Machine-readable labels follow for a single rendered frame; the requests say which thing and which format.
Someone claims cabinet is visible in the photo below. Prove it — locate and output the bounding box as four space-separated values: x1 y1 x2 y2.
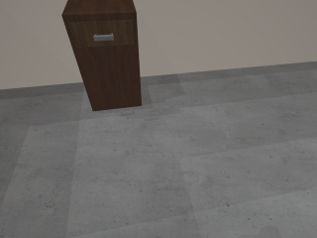
61 0 142 111

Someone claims drawer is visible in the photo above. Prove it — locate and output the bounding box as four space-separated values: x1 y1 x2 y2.
68 19 135 48

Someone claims handle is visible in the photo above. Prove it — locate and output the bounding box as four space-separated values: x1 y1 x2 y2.
93 33 114 42

